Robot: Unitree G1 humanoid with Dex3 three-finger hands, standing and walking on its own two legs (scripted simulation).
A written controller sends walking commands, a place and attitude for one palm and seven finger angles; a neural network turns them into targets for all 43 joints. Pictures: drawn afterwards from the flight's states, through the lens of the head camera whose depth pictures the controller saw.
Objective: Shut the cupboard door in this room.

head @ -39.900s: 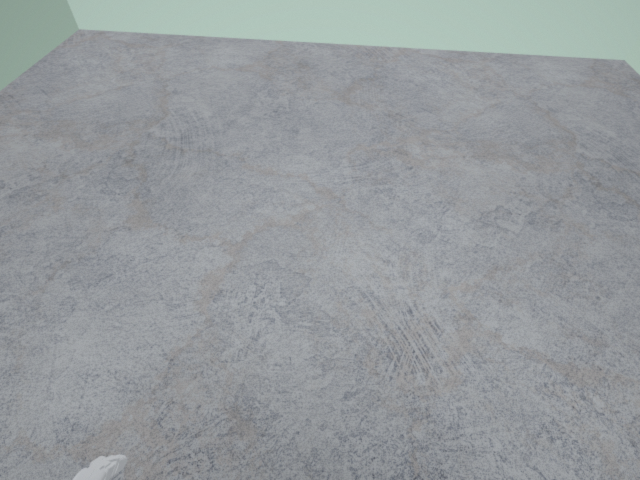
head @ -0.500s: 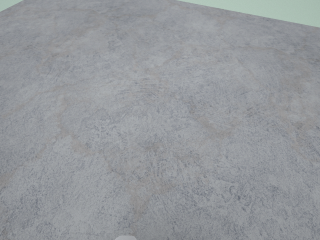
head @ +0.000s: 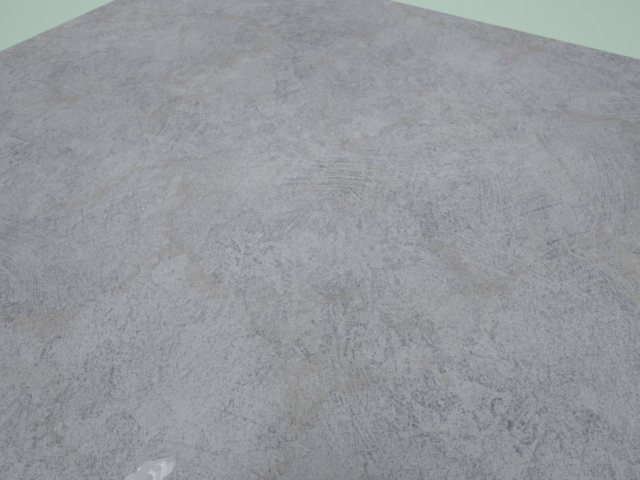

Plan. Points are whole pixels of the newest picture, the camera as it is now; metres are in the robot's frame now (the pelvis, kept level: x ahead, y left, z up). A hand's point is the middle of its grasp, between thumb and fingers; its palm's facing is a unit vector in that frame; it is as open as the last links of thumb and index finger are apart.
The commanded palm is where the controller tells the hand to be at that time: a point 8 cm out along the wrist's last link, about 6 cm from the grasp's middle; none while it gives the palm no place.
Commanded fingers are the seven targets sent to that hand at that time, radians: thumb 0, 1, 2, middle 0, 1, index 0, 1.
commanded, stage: turn or walk to find it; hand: left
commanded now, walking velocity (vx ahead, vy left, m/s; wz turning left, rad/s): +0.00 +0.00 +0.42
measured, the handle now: out of the picture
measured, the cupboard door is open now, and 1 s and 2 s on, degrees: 99 99 99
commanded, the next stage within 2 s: none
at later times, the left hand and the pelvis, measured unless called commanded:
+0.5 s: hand out of the picture -0.04 +0.20 -0.17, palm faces +0.29 -0.92 -0.25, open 7.4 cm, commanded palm none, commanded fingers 0.00 0.90 0.90 -0.20 -0.30 -0.20 -0.30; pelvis -0.01 +0.00 +0.00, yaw +14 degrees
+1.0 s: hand out of the picture +0.01 +0.19 -0.15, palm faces +0.42 -0.86 -0.28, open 7.4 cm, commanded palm none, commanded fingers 0.00 0.90 0.90 -0.20 -0.30 -0.20 -0.30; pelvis +0.00 -0.03 +0.00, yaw +26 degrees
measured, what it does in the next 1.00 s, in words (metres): steps on the spot, turning left: right foot, then left foot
